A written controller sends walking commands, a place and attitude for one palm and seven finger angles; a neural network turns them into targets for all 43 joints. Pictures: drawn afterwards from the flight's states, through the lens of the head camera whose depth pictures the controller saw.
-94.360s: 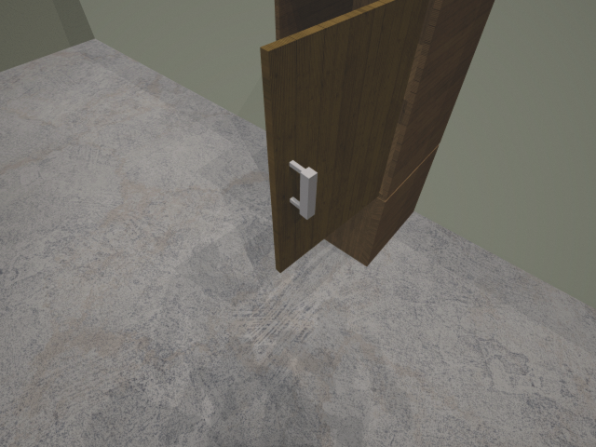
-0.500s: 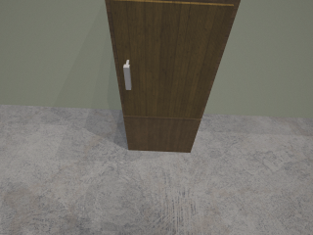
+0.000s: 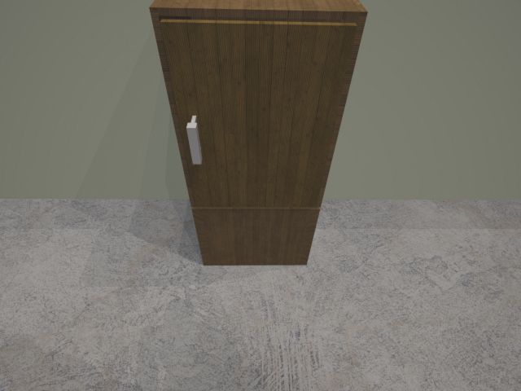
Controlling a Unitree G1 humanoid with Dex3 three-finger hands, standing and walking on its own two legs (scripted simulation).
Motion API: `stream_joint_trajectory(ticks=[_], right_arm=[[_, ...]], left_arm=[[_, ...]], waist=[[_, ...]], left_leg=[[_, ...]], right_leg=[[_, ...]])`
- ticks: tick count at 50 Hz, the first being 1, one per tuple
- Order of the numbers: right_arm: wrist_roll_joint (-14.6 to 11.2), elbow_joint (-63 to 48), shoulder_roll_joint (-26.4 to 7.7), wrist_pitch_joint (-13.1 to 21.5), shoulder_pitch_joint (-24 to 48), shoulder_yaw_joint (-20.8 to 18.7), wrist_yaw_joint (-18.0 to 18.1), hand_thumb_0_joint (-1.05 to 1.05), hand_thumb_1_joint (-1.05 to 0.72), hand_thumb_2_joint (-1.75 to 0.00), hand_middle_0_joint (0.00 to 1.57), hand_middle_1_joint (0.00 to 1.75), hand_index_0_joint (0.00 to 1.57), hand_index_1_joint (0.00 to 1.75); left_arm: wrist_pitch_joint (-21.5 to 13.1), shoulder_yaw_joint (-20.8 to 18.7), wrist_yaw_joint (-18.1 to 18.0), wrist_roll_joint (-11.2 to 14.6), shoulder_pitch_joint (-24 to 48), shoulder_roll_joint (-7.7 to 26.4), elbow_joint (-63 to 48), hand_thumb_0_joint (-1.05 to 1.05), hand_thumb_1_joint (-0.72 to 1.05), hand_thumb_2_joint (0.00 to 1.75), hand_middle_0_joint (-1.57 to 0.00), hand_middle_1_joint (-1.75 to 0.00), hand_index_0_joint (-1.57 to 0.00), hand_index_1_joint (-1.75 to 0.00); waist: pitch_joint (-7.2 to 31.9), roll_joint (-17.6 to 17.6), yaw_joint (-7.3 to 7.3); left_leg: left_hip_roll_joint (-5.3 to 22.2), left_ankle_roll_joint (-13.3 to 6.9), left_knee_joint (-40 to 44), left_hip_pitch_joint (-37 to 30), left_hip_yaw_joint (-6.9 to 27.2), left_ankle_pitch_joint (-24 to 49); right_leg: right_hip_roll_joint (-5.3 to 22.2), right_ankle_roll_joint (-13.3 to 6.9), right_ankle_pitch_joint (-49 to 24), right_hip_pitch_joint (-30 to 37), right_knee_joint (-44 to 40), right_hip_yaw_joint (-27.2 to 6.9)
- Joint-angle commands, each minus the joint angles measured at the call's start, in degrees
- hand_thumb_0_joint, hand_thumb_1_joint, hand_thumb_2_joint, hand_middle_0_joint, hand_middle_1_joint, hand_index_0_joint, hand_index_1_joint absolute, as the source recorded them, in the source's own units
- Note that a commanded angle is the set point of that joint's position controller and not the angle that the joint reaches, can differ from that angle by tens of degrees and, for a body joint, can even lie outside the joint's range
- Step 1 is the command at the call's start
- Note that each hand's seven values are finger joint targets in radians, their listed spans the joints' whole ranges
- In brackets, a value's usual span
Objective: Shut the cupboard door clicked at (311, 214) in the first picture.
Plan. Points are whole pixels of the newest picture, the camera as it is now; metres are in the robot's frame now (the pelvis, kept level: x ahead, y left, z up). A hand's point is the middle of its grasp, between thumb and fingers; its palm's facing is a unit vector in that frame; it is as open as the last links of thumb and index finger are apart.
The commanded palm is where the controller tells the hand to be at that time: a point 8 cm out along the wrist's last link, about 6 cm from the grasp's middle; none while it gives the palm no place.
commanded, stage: let the arm hang, fingers relaxed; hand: left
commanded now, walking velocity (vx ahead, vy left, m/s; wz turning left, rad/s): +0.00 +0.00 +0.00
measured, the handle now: (195, 139) +0.73 +0.20 -0.04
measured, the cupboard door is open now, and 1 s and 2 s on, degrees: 0 0 0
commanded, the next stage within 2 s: look to check the result in 0.02 s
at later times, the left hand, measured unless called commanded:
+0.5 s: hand out of the picture -0.02 +0.16 -0.18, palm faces +0.05 -0.98 -0.17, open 7.4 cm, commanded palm none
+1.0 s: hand out of the picture +0.02 +0.17 -0.18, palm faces +0.03 -0.98 -0.19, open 7.4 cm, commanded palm none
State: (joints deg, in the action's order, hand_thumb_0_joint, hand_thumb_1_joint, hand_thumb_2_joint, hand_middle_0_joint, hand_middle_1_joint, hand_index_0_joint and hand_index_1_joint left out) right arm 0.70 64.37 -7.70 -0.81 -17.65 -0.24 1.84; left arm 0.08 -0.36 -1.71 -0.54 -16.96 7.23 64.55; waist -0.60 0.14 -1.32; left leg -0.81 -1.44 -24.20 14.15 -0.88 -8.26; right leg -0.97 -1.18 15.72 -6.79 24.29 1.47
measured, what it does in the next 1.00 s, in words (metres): stands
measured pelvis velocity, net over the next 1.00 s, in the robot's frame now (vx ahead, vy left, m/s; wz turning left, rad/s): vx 0.03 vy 0.00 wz -0.01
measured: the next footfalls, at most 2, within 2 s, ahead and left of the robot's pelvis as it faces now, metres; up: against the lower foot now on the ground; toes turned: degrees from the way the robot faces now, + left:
none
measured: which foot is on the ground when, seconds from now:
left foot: down 0.00-1.00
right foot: down 0.00-1.00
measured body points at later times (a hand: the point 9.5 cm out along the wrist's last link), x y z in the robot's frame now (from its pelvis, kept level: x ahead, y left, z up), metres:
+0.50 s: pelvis +0.02 -0.01 +0.00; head +0.03 +0.00 +0.45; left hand -0.02 +0.21 -0.16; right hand +0.02 -0.23 -0.16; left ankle +0.05 +0.10 -0.74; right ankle -0.03 -0.11 -0.74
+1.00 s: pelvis +0.03 +0.00 +0.00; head +0.04 +0.00 +0.45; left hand +0.02 +0.22 -0.16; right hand +0.03 -0.23 -0.16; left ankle +0.05 +0.10 -0.74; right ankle -0.03 -0.11 -0.74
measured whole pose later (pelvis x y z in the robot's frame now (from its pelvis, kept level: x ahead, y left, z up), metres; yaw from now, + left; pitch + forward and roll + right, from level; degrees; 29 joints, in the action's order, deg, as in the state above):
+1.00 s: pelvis +0.03 +0.00 +0.00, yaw +0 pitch -2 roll +0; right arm 0.4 64.8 -9.0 -0.4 -14.5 0.4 2.1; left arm -0.3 -0.6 -1.8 -0.3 -16.8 9.1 64.9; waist -2.5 -0.4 -0.5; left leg -0.8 -1.3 -23.1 11.2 -1.2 -10.2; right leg -1.0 -1.1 16.1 -2.7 20.4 1.0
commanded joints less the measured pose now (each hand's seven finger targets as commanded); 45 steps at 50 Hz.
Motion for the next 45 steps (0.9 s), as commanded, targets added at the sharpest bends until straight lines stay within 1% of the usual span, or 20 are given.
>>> stream_joint_trajectory(ticks=[1,4,6,7,8,11,12,13,15,17,20,21,22,29,30,32,36,37,41,45], right_arm=[[0.27,-1.51,-5.32,0.81,-3.41,-0.58,0.66,0.00,-0.90,-0.90,0.20,0.30,0.20,0.30],[0.16,-1.58,-5.32,0.99,-3.50,-0.53,0.75,0.00,-0.90,-0.90,0.20,0.30,0.20,0.30],[0.15,-1.41,-5.38,1.11,-3.35,-0.52,0.81,0.00,-0.90,-0.90,0.20,0.30,0.20,0.30],[-0.04,-1.51,-5.69,1.06,-3.08,-0.58,0.83,0.00,-0.90,-0.90,0.20,0.30,0.20,0.30],[0.07,-1.32,-5.41,1.03,-3.19,-0.51,0.85,0.00,-0.90,-0.90,0.20,0.30,0.20,0.30],[0.06,-1.12,-5.21,0.97,-3.17,-0.46,0.86,0.00,-0.90,-0.90,0.20,0.30,0.20,0.30],[-0.09,-1.23,-5.96,0.96,-2.76,-0.55,0.87,0.00,-0.90,-0.90,0.20,0.30,0.20,0.30],[-0.02,-1.08,-5.50,0.98,-2.81,-0.48,0.87,0.00,-0.90,-0.90,0.20,0.30,0.20,0.30],[-0.04,-1.09,-5.55,0.94,-2.54,-0.45,0.89,0.00,-0.90,-0.90,0.20,0.30,0.20,0.30],[-0.16,-1.30,-6.32,0.99,-2.20,-0.61,0.90,0.00,-0.90,-0.90,0.20,0.30,0.20,0.30],[-0.07,-1.00,-5.80,0.96,-1.92,-0.44,0.91,0.00,-0.90,-0.90,0.20,0.30,0.20,0.30],[-0.05,-1.02,-6.06,1.00,-1.73,-0.44,0.90,0.00,-0.90,-0.90,0.20,0.30,0.20,0.30],[-0.19,-1.29,-6.45,1.00,-1.39,-0.54,0.88,0.00,-0.90,-0.90,0.20,0.30,0.20,0.30],[0.01,-1.13,-6.74,1.06,-0.45,-0.36,0.89,0.00,-0.90,-0.90,0.20,0.30,0.20,0.30],[0.02,-1.19,-6.89,1.10,-0.31,-0.37,0.87,0.00,-0.90,-0.90,0.20,0.30,0.20,0.30],[-0.15,-1.41,-7.49,1.12,0.04,-0.42,0.85,0.00,-0.90,-0.90,0.20,0.30,0.20,0.30],[0.00,-1.41,-7.58,1.34,0.22,-0.37,0.89,0.00,-0.90,-0.90,0.20,0.30,0.20,0.30],[-0.14,-1.55,-7.74,1.31,0.36,-0.42,0.87,0.00,-0.90,-0.90,0.20,0.30,0.20,0.30],[0.03,-1.37,-7.73,1.37,0.47,-0.32,0.89,0.00,-0.90,-0.90,0.20,0.30,0.20,0.30],[0.02,-1.30,-7.78,1.26,0.39,-0.24,0.85,0.00,-0.90,-0.90,0.20,0.30,0.20,0.30]], left_arm=[[-0.30,-1.21,-0.35,-0.07,-5.89,6.09,-0.10,0.00,0.90,0.90,-0.20,-0.30,-0.20,-0.30],[-0.46,-1.22,-0.41,-0.02,-6.10,5.82,-0.10,0.00,0.90,0.90,-0.20,-0.30,-0.20,-0.30],[-0.60,-1.21,-0.48,0.04,-6.40,5.81,0.08,0.00,0.90,0.90,-0.20,-0.30,-0.20,-0.30],[-0.61,-1.23,-0.53,-0.02,-6.56,5.86,0.07,0.00,0.90,0.90,-0.20,-0.30,-0.20,-0.30],[-0.54,-1.15,-0.55,0.03,-6.54,5.57,0.16,0.00,0.90,0.90,-0.20,-0.30,-0.20,-0.30],[-0.65,-1.07,-0.62,0.09,-7.00,5.48,0.39,0.00,0.90,0.90,-0.20,-0.30,-0.20,-0.30],[-0.71,-1.15,-0.63,0.02,-7.11,6.03,0.35,0.00,0.90,0.90,-0.20,-0.30,-0.20,-0.30],[-0.66,-1.05,-0.65,0.04,-6.90,5.78,0.38,0.00,0.90,0.90,-0.20,-0.30,-0.20,-0.30],[-0.68,-0.98,-0.65,0.07,-7.16,5.61,0.58,0.00,0.90,0.90,-0.20,-0.30,-0.20,-0.30],[-0.84,-1.09,-0.68,0.02,-7.44,6.27,0.53,0.00,0.90,0.90,-0.20,-0.30,-0.20,-0.30],[-0.74,-0.97,-0.70,0.03,-7.12,5.88,0.73,0.00,0.90,0.90,-0.20,-0.30,-0.20,-0.30],[-0.78,-0.98,-0.68,0.03,-7.35,5.93,0.71,0.00,0.90,0.90,-0.20,-0.30,-0.20,-0.30],[-0.90,-1.01,-0.70,-0.02,-7.59,6.42,0.57,0.00,0.90,0.90,-0.20,-0.30,-0.20,-0.30],[-0.88,-0.89,-0.66,0.01,-6.65,6.30,0.56,0.00,0.90,0.90,-0.20,-0.30,-0.20,-0.30],[-0.87,-0.91,-0.63,0.01,-6.63,6.44,0.50,0.00,0.90,0.90,-0.20,-0.30,-0.20,-0.30],[-0.91,-1.00,-0.60,-0.04,-6.60,7.07,0.30,0.00,0.90,0.90,-0.20,-0.30,-0.20,-0.30],[-0.93,-1.08,-0.53,0.02,-5.80,7.08,0.20,0.00,0.90,0.90,-0.20,-0.30,-0.20,-0.30],[-0.95,-1.16,-0.57,-0.03,-5.96,7.45,0.01,0.00,0.90,0.90,-0.20,-0.30,-0.20,-0.30],[-0.91,-1.09,-0.56,0.03,-5.41,7.33,0.02,0.00,0.90,0.90,-0.20,-0.30,-0.20,-0.30],[-0.70,-1.07,-0.48,0.06,-5.01,7.40,-0.05,0.00,0.90,0.90,-0.20,-0.30,-0.20,-0.30]], waist=[[-6.22,1.46,0.83],[-4.95,-0.40,0.93],[-3.96,-0.35,0.95],[-4.24,-0.52,0.98],[-4.53,0.06,0.88],[-4.09,-0.64,0.91],[-4.52,-0.24,0.97],[-4.52,0.20,0.84],[-4.72,-0.24,0.87],[-3.69,-0.62,0.95],[-4.93,-0.08,0.90],[-4.47,-0.01,0.92],[-4.11,-0.86,1.06],[-4.65,0.05,0.92],[-4.55,0.78,0.99],[-4.61,-0.43,1.17],[-3.49,0.49,1.07],[-3.37,-0.25,1.21],[-3.87,-0.04,1.14],[-4.76,0.40,1.17]], left_leg=[[4.94,-0.67,4.74,-1.66,6.12,-2.53],[5.24,-0.90,4.07,-2.38,6.08,0.36],[5.35,-0.90,3.45,-3.53,5.73,2.72],[5.40,-0.97,3.20,-4.06,5.85,3.24],[5.47,-0.95,3.30,-3.92,5.80,2.95],[5.45,-0.95,3.11,-4.28,5.54,3.42],[5.53,-1.00,2.89,-4.60,5.52,4.02],[5.58,-1.02,3.03,-4.51,5.60,3.83],[5.51,-0.98,3.06,-4.55,5.47,3.63],[5.71,-1.05,2.65,-5.53,5.42,5.01],[5.65,-0.97,3.13,-4.75,5.40,4.16],[5.65,-1.00,3.14,-5.05,5.33,4.33],[5.76,-1.10,2.77,-5.64,5.31,5.50],[5.82,-1.01,3.37,-5.67,5.47,5.57],[5.83,-0.97,3.46,-5.78,5.32,5.63],[5.91,-1.04,3.47,-6.00,5.52,6.06],[5.98,-1.04,3.62,-6.18,5.42,7.08],[6.02,-1.10,3.37,-6.53,5.49,7.88],[5.99,-1.05,3.70,-6.38,5.46,8.14],[5.96,-0.97,4.34,-5.90,5.61,6.35]], right_leg=[[5.81,-2.15,1.02,-7.49,-7.01,-5.85],[5.85,-2.03,-1.23,-6.17,-6.83,-5.66],[6.05,-2.00,-2.94,-5.45,-6.82,-5.57],[5.78,-1.99,-2.91,-5.95,-6.87,-5.59],[5.96,-1.91,-2.91,-5.94,-6.88,-5.41],[6.03,-1.96,-3.56,-5.26,-7.23,-5.62],[5.94,-1.98,-3.77,-5.75,-7.24,-5.60],[6.06,-1.94,-3.84,-5.51,-7.28,-5.58],[6.06,-1.90,-4.09,-5.37,-7.48,-5.70],[5.87,-1.82,-5.10,-5.01,-7.42,-5.73],[6.01,-1.75,-4.75,-4.93,-7.65,-5.66],[6.16,-1.74,-5.08,-4.62,-7.71,-5.64],[6.08,-1.70,-6.29,-4.62,-7.67,-5.58],[6.17,-1.59,-6.75,-4.12,-7.99,-5.77],[6.27,-1.56,-6.91,-3.96,-7.99,-5.72],[6.08,-1.50,-7.10,-4.02,-8.13,-5.73],[6.31,-1.44,-8.32,-2.65,-7.86,-5.66],[6.22,-1.40,-8.94,-2.67,-7.88,-5.48],[6.40,-1.35,-9.50,-2.27,-7.95,-5.46],[6.30,-1.34,-7.02,-2.66,-8.27,-5.37]])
